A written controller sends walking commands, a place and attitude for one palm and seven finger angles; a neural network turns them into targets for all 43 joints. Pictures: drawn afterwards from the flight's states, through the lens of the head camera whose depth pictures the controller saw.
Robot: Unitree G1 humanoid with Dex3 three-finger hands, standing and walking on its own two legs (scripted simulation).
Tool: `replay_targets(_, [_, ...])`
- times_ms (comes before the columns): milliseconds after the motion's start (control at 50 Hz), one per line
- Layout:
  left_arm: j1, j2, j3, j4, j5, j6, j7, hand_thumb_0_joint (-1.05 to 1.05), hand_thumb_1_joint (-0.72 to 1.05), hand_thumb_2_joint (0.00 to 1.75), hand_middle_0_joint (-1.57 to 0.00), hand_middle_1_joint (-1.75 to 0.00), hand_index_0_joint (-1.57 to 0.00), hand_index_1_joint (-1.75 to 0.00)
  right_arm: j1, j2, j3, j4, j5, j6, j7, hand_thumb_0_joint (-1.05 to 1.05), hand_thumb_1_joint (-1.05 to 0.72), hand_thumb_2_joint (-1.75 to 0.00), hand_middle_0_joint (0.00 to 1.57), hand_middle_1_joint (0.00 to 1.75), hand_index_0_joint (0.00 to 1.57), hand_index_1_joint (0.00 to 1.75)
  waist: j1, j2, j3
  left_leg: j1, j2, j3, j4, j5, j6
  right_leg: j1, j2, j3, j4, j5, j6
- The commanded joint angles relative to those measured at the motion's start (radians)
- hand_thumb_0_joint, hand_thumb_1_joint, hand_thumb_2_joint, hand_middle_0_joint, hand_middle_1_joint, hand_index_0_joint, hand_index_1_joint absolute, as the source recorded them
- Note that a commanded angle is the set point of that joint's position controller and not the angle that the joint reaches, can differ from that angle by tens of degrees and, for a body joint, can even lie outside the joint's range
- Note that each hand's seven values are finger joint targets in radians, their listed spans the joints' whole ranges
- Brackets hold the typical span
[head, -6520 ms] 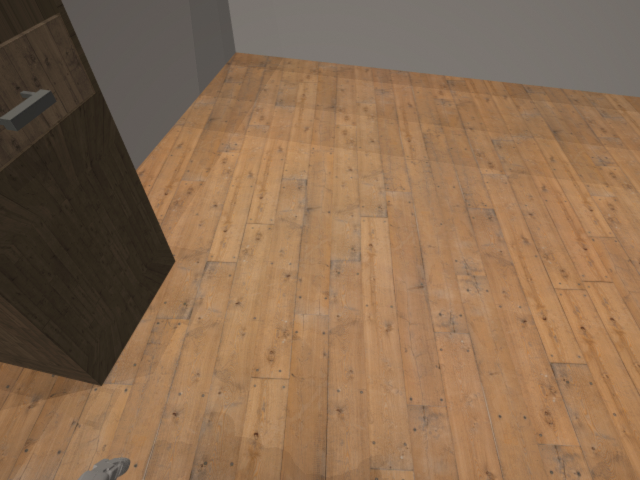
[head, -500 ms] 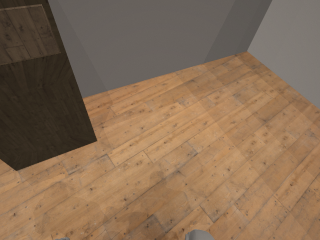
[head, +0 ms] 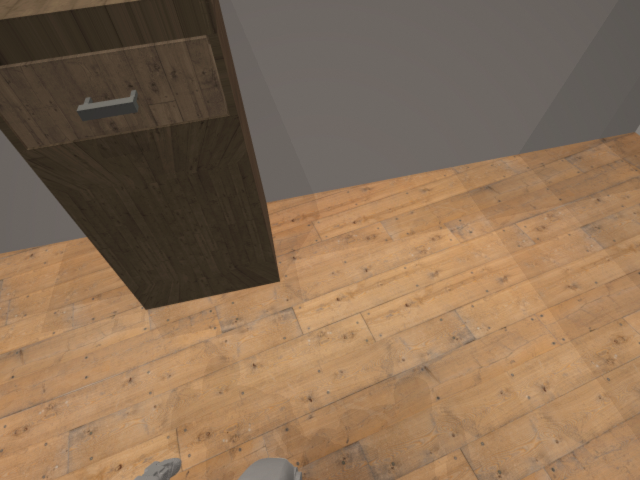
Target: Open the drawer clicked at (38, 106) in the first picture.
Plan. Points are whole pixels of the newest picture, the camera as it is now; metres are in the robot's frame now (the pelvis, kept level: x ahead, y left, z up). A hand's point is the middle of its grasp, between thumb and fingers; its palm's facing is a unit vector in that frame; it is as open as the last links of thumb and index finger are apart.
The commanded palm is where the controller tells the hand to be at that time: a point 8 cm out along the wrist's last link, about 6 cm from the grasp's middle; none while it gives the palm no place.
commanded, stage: turn to face it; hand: left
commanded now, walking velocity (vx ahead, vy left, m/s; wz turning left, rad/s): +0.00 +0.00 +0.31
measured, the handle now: (109, 103) +0.82 +0.47 +0.06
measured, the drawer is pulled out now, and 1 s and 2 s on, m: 0.00 0.00 0.00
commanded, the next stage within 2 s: take the last steps up to it in 0.14 s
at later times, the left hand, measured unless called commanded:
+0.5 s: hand out of the picture -0.03 +0.26 -0.17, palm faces +0.18 -0.96 -0.21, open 7.4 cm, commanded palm none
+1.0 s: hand out of the picture +0.04 +0.19 -0.16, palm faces +0.26 -0.95 -0.18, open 7.3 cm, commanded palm none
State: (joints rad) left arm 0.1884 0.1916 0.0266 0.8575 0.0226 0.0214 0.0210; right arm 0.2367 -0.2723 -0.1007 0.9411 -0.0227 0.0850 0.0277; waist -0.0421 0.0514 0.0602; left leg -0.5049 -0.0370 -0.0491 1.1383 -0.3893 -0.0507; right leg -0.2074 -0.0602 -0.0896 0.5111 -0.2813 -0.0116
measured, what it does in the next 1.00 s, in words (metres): walks ahead: left foot, then right foot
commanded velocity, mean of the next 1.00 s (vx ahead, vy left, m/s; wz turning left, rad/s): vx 0.23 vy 0.00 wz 0.11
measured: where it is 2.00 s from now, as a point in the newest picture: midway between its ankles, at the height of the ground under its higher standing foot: (301, 442)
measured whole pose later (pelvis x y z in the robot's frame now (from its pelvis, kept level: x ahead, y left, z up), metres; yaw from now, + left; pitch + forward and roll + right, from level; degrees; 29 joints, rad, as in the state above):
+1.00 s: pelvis +0.10 +0.04 +0.01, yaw +12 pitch -1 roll +0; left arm 0.38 0.12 0.03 1.12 0.03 -0.06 0.01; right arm 0.30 -0.17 -0.07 1.08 -0.03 0.01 0.03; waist 0.00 0.03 0.00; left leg -0.52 0.12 0.07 0.90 -0.20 -0.03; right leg -0.07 -0.03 -0.16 0.33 -0.24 -0.02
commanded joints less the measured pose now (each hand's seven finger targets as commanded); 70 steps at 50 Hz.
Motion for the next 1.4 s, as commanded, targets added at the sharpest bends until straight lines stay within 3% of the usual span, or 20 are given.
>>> replay_targets(0, [0.039, 0.198, 0.057, -0.046, 0.003, -0.03, 0.015, 0.0, 0.9, 0.9, -0.2, -0.3, -0.2, -0.3, -0.061, -0.051, -0.002, -0.074, 0.002, -0.021, -0.001, 0.0, -0.9, -0.9, 0.2, 0.3, 0.2, 0.3, 0.05, -0.239, -0.011, -0.021, 0.045, 0.029, -0.038, -0.014, -0.022, 0.027, -0.244, 0.145, -0.197, 0.261, -0.106])
replay_targets(100, [0.124, 0.249, 0.071, 0.006, 0.012, -0.026, 0.013, 0.0, 0.9, 0.9, -0.2, -0.3, -0.2, -0.3, -0.138, -0.03, 0.025, -0.078, 0.015, -0.038, -0.008, 0.0, -0.9, -0.9, 0.2, 0.3, 0.2, 0.3, 0.095, -0.273, -0.075, 0.082, 0.036, 0.093, -0.324, -0.098, -0.014, 0.129, -0.269, 0.117, -0.114, 0.504, -0.13])
replay_targets(180, [0.102, 0.247, 0.073, 0.036, 0.001, -0.015, 0.011, 0.0, 0.9, 0.9, -0.2, -0.3, -0.2, -0.3, -0.05, -0.04, 0.033, -0.039, 0.017, -0.059, -0.019, 0.0, -0.9, -0.9, 0.2, 0.3, 0.2, 0.3, 0.042, -0.263, -0.122, 0.314, 0.022, 0.127, -0.678, 0.113, 0.012, 0.065, -0.235, 0.051, 0.011, 0.496, -0.05])
replay_targets(200, [0.097, 0.219, 0.067, 0.031, -0.01, -0.01, 0.009, 0.0, 0.9, 0.9, -0.2, -0.3, -0.2, -0.3, -0.009, -0.087, 0.024, -0.028, 0.014, -0.071, -0.019, 0.0, -0.9, -0.9, 0.2, 0.3, 0.2, 0.3, 0.017, -0.152, -0.154, 0.457, 0.087, 0.074, -0.785, 0.255, 0.032, -0.027, -0.198, 0.006, 0.118, 0.374, -0.002])
replay_targets(220, [0.124, 0.151, 0.055, 0.009, -0.015, -0.004, 0.004, 0.0, 0.9, 0.9, -0.2, -0.3, -0.2, -0.3, 0.007, -0.179, 0.005, -0.028, 0.004, -0.08, -0.022, 0.0, -0.9, -0.9, 0.2, 0.3, 0.2, 0.3, 0.015, 0.135, -0.176, 0.589, 0.329, -0.2, -0.794, 0.548, 0.123, -0.256, -0.086, -0.056, 0.284, -0.028, 0.065])
replay_targets(240, [0.094, 0.121, 0.035, -0.004, -0.009, -0.001, 0.004, 0.0, 0.9, 0.9, -0.2, -0.3, -0.2, -0.3, 0.029, -0.221, 0.001, -0.025, 0.006, -0.069, -0.024, 0.0, -0.9, -0.9, 0.2, 0.3, 0.2, 0.3, 0.001, 0.212, -0.162, 0.527, 0.439, -0.262, -0.794, 0.657, 0.227, -0.292, -0.057, -0.014, 0.399, -0.354, 0.076])
replay_targets(320, [0.026, 0.125, 0.04, 0.061, 0.003, -0.002, -0.02, 0.0, 0.9, 0.9, -0.2, -0.3, -0.2, -0.3, -0.016, -0.117, 0.034, -0.008, -0.001, -0.089, -0.048, 0.0, -0.9, -0.9, 0.2, 0.3, 0.2, 0.3, 0.017, 0.115, -0.008, 0.393, 0.303, -0.191, -0.892, 0.245, 0.212, -0.354, -0.051, 0.049, 0.593, -0.162, 0.063])
replay_targets(520, [-0.013, 0.068, 0.016, 0.086, 0.004, -0.028, -0.037, 0.0, 0.9, 0.9, -0.2, -0.3, -0.2, -0.3, 0.114, -0.073, 0.029, 0.065, 0.0, -0.124, -0.052, 0.0, -0.9, -0.9, 0.2, 0.3, 0.2, 0.3, -0.001, 0.07, 0.035, 0.409, 0.287, -0.179, -0.947, 0.131, 0.241, -0.296, -0.043, 0.016, 0.292, -0.105, 0.068])
replay_targets(620, [0.078, 0.049, 0.024, 0.125, 0.002, -0.047, -0.039, 0.0, 0.9, 0.9, -0.2, -0.3, -0.2, -0.3, 0.096, -0.06, 0.035, 0.097, -0.001, -0.122, -0.052, 0.0, -0.9, -0.9, 0.2, 0.3, 0.2, 0.3, 0.057, 0.059, 0.029, 0.275, 0.246, -0.142, -0.845, 0.098, 0.198, -0.027, 0.011, -0.031, 0.034, -0.004, 0.052])
replay_targets(660, [0.224, 0.119, 0.044, 0.181, 0.008, -0.066, -0.027, 0.0, 0.9, 0.9, -0.2, -0.3, -0.2, -0.3, 0.105, -0.005, 0.044, 0.105, 0.009, -0.129, -0.048, 0.0, -0.9, -0.9, 0.2, 0.3, 0.2, 0.3, 0.121, -0.113, -0.028, 0.073, 0.14, -0.053, -0.591, 0.027, 0.129, 0.28, -0.091, 0.111, -0.132, -0.052, 0.014])
replay_targets(680, [0.329, 0.202, 0.062, 0.206, 0.013, -0.072, -0.017, 0.0, 0.9, 0.9, -0.2, -0.3, -0.2, -0.3, 0.091, 0.054, 0.056, 0.075, 0.013, -0.137, -0.042, 0.0, -0.9, -0.9, 0.2, 0.3, 0.2, 0.3, 0.161, -0.348, -0.038, -0.11, 0.019, 0.096, -0.322, -0.119, 0.081, 0.378, -0.328, 0.426, -0.268, -0.152, -0.079])
replay_targets(720, [0.308, 0.202, 0.063, 0.202, -0.005, -0.069, -0.008, 0.0, 0.9, 0.9, -0.2, -0.3, -0.2, -0.3, 0.004, -0.012, 0.031, 0.051, 0.001, -0.119, -0.029, 0.0, -0.9, -0.9, 0.2, 0.3, 0.2, 0.3, 0.157, -0.295, 0.044, -0.169, 0.088, 0.02, -0.049, -0.119, 0.086, 0.147, -0.396, 0.585, -0.429, -0.504, -0.155])
replay_targets(820, [0.172, 0.059, 0.027, 0.18, -0.001, -0.088, 0.003, 0.0, 0.9, 0.9, -0.2, -0.3, -0.2, -0.3, 0.125, 0.073, 0.031, 0.118, -0.009, -0.087, -0.011, 0.0, -0.9, -0.9, 0.2, 0.3, 0.2, 0.3, 0.036, -0.159, 0.066, -0.05, 0.149, 0.075, -0.057, 0.15, 0.039, -0.042, -0.237, 0.161, -0.396, -0.144, -0.075])
replay_targets(1020, [0.286, 0.085, 0.033, 0.258, 0.004, -0.1, 0.0, 0.0, 0.9, 0.9, -0.2, -0.3, -0.2, -0.3, -0.072, 0.097, 0.04, 0.042, 0.001, -0.117, 0.008, 0.0, -0.9, -0.9, 0.2, 0.3, 0.2, 0.3, 0.087, -0.191, 0.072, 0.007, 0.147, 0.16, -0.439, 0.176, 0.028, 0.056, -0.232, 0.093, -0.329, 0.078, -0.114])
replay_targets(1100, [0.258, 0.085, 0.043, 0.264, 0.001, -0.084, 0.001, 0.0, 0.9, 0.9, -0.2, -0.3, -0.2, -0.3, 0.05, 0.065, 0.036, 0.083, -0.001, -0.141, -0.007, 0.0, -0.9, -0.9, 0.2, 0.3, 0.2, 0.3, 0.017, -0.139, 0.014, 0.306, 0.102, 0.212, -0.635, 0.192, 0.044, -0.006, -0.193, 0.039, -0.133, 0.14, -0.077])
replay_targets(1120, [0.274, 0.051, 0.035, 0.262, -0.002, -0.08, -0.002, 0.0, 0.9, 0.9, -0.2, -0.3, -0.2, -0.3, 0.166, 0.007, 0.026, 0.122, -0.004, -0.149, -0.019, 0.0, -0.9, -0.9, 0.2, 0.3, 0.2, 0.3, -0.027, -0.003, -0.051, 0.507, 0.14, 0.155, -0.696, 0.177, 0.06, -0.09, -0.135, -0.005, 0.073, 0.169, -0.047])
replay_targets(1140, [0.301, -0.002, 0.027, 0.244, -0.011, -0.077, -0.009, 0.0, 0.9, 0.9, -0.2, -0.3, -0.2, -0.3, 0.289, -0.101, 0.001, 0.151, -0.015, -0.155, -0.033, 0.0, -0.9, -0.9, 0.2, 0.3, 0.2, 0.3, -0.059, 0.249, -0.146, 0.675, 0.384, -0.16, -0.768, 0.162, 0.139, -0.274, -0.02, -0.091, 0.355, -0.1, 0.003])
replay_targets(1160, [0.233, 0.006, 0.02, 0.201, -0.005, -0.075, -0.01, 0.0, 0.9, 0.9, -0.2, -0.3, -0.2, -0.3, 0.353, -0.151, -0.003, 0.161, -0.007, -0.141, -0.039, 0.0, -0.9, -0.9, 0.2, 0.3, 0.2, 0.3, -0.077, 0.286, -0.143, 0.653, 0.491, -0.329, -0.879, 0.104, 0.207, -0.367, 0.021, -0.037, 0.548, -0.327, 0.005])
replay_targets(1240, [0.146, -0.008, 0.03, 0.218, 0.007, -0.059, -0.027, 0.0, 0.9, 0.9, -0.2, -0.3, -0.2, -0.3, 0.129, 0.0, 0.035, 0.111, -0.003, -0.153, -0.051, 0.0, -0.9, -0.9, 0.2, 0.3, 0.2, 0.3, 0.008, 0.051, 0.042, 0.331, 0.403, -0.115, -0.97, 0.079, 0.178, -0.375, -0.092, 0.054, 0.671, -0.088, 0.009])
replay_targets(1380, [0.123, -0.013, 0.036, 0.182, 0.005, -0.024, -0.03, 0.0, 0.9, 0.9, -0.2, -0.3, -0.2, -0.3, 0.131, 0.018, 0.038, 0.115, 0.003, -0.163, -0.054, 0.0, -0.9, -0.9, 0.2, 0.3, 0.2, 0.3, 0.051, 0.037, 0.047, 0.323, 0.353, 0.037, -0.993, 0.26, 0.199, -0.371, -0.1, 0.048, 0.5, 0.064, 0.051])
